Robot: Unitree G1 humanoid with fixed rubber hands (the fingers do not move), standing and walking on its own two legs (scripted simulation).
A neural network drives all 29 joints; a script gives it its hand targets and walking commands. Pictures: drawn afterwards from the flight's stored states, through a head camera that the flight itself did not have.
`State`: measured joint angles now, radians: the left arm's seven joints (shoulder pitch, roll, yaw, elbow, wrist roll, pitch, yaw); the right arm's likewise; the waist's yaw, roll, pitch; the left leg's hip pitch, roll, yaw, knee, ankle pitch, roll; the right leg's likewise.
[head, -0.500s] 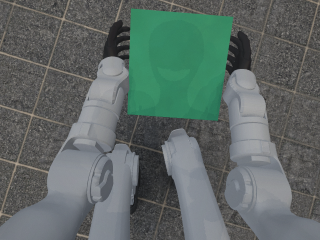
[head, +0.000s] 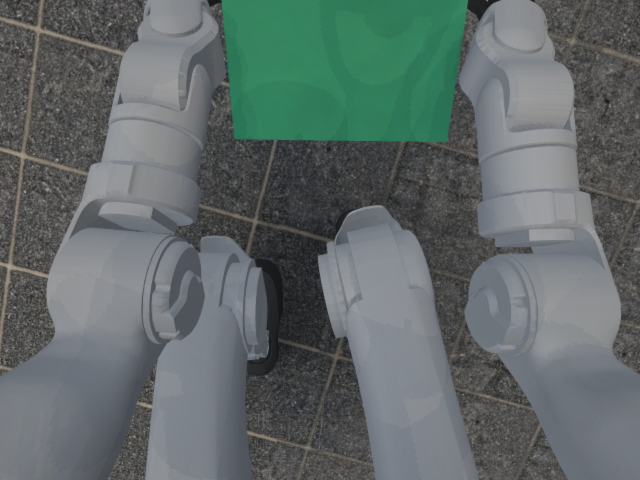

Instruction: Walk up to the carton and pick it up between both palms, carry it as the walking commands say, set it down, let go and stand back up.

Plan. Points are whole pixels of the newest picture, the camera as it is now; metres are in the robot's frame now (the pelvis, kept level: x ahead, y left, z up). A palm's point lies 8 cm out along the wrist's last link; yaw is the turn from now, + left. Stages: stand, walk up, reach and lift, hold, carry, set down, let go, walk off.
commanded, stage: set down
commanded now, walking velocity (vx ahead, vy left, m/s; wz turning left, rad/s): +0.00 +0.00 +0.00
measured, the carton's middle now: (341, 21) +0.54 -0.12 -0.23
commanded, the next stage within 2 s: none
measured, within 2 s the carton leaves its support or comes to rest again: rests again in 1.24 s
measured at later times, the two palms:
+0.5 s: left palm out of the picture +0.58 +0.02 -0.18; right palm out of the picture +0.52 -0.26 -0.17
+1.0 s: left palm out of the picture +0.58 +0.02 -0.18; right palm (492, 4) +0.51 -0.27 -0.18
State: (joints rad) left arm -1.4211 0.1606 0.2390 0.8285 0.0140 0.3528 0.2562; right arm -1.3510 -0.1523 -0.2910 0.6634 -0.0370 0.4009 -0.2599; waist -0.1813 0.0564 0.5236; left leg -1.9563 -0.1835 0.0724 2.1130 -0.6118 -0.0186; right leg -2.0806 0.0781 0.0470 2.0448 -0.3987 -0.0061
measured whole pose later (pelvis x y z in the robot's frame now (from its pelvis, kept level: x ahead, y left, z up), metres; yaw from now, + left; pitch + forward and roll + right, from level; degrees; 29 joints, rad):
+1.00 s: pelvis +0.04 +0.00 -0.03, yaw +1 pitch +37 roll +0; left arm -1.37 0.13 0.20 0.97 0.02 0.22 0.20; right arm -1.25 -0.23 -0.36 0.88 0.01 0.23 -0.02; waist -0.19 0.07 0.29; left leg -2.20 -0.24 0.02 2.24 -0.69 -0.02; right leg -2.28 0.00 -0.03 2.15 -0.51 -0.03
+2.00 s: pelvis +0.05 +0.00 -0.04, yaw +1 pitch +36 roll -1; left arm -1.40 0.14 0.21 1.02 0.04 0.15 0.15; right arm -1.27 -0.24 -0.42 0.95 -0.04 0.16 0.03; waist -0.18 0.06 0.32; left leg -2.19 -0.24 0.02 2.28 -0.71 -0.01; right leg -2.28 0.00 -0.04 2.18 -0.53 -0.03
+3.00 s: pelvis +0.02 -0.01 +0.02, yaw +0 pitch +29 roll +4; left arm -1.37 0.35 0.07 0.66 -0.14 0.39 0.17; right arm -1.21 -0.36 -0.25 0.54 0.21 0.34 -0.11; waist -0.19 0.02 0.52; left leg -1.95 -0.10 0.07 2.09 -0.65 0.01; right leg -2.07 0.05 0.00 2.01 -0.44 -0.04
